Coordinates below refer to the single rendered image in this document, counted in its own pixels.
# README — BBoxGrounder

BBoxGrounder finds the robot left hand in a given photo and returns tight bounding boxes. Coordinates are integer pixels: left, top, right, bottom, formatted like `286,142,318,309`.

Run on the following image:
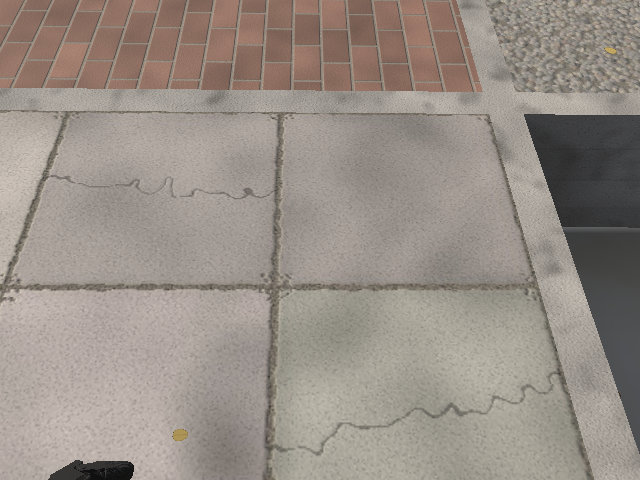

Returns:
48,460,134,480

